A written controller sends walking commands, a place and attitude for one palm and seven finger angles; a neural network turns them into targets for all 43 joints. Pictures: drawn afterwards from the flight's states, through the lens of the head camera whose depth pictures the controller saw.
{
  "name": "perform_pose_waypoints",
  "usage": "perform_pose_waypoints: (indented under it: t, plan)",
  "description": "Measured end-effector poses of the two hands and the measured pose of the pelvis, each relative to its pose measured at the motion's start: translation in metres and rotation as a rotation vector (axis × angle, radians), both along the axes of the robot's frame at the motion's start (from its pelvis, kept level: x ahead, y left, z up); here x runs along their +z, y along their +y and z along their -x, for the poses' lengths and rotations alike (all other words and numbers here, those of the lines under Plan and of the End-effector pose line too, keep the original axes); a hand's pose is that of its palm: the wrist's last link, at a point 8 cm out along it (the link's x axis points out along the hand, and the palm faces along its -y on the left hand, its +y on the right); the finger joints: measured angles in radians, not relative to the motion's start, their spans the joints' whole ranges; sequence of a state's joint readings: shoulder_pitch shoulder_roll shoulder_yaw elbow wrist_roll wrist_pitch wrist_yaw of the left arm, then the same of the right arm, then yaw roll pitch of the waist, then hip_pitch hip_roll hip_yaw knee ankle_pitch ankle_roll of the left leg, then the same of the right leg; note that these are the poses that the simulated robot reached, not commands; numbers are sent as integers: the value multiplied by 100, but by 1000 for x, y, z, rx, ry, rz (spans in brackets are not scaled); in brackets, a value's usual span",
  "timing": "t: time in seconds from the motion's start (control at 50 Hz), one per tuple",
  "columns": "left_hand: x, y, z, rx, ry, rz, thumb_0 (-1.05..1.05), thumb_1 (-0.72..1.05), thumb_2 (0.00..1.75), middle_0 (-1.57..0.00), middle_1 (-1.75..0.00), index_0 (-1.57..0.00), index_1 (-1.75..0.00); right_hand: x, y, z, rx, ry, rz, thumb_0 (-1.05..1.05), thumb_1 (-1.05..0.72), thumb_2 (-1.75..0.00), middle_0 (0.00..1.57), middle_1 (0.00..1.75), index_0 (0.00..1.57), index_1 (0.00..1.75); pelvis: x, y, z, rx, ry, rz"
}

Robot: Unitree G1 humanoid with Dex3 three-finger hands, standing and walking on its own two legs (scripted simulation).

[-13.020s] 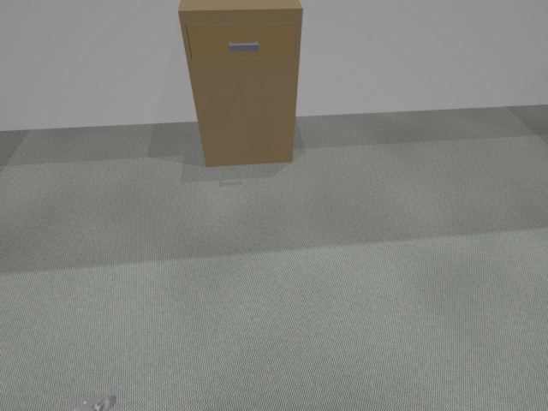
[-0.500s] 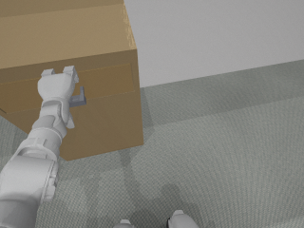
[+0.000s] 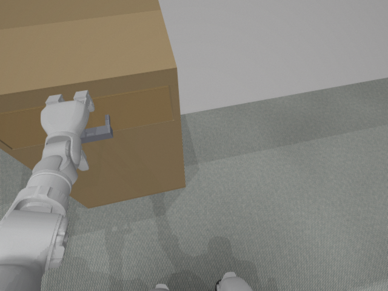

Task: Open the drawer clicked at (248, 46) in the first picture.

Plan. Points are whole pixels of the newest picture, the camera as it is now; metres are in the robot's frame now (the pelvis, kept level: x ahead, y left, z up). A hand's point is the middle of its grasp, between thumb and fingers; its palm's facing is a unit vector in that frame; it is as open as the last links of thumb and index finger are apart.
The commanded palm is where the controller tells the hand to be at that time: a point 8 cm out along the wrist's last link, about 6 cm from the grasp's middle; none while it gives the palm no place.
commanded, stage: move the hooked fingers above the handle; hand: left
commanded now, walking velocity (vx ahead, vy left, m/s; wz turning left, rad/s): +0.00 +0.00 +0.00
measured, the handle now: (86, 128) +0.51 +0.26 -0.05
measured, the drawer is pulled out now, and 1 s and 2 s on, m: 0.00 0.00 0.00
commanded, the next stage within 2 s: lower the fingers behind the handle in 0.18 s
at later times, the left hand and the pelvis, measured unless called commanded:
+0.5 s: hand (85, 133) +0.46 +0.24 +0.00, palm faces -0.08 -0.02 -1.00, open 13.8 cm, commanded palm +0.45 +0.24 +0.05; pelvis +0.00 +0.00 +0.00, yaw +0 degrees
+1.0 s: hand (88, 141) +0.46 +0.24 -0.04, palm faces -0.06 -0.02 -1.00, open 13.8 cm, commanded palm +0.44 +0.24 +0.01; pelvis -0.01 +0.00 -0.02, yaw +0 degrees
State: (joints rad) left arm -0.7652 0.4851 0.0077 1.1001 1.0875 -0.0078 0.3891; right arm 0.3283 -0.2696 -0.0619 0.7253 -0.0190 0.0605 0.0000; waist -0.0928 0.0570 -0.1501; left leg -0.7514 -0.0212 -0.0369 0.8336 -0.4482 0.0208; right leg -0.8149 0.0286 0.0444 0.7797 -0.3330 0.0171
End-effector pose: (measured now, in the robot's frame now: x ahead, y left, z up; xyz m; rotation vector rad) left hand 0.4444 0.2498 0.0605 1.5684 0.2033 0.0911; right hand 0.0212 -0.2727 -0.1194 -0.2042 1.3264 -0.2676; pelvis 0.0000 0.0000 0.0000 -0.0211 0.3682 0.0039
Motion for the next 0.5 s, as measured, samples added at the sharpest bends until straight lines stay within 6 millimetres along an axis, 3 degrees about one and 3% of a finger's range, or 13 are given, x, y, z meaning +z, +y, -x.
perform_pose_waypoints:
  t: [0.24,0.5]
  plan:
    - [-2,-12,-4,-48,-47,21,0,-49,30,-35,-123,-32,-120,-3,8,-3,15,11,-5,0,-91,-90,20,29,21,30,-3,5,-2,15,8,9]
    - [-7,-15,-2,-9,10,15,0,-49,30,-32,-120,-32,-120,-6,12,8,-10,16,-36,0,-91,-90,20,30,21,30,-2,2,1,-6,1,0]
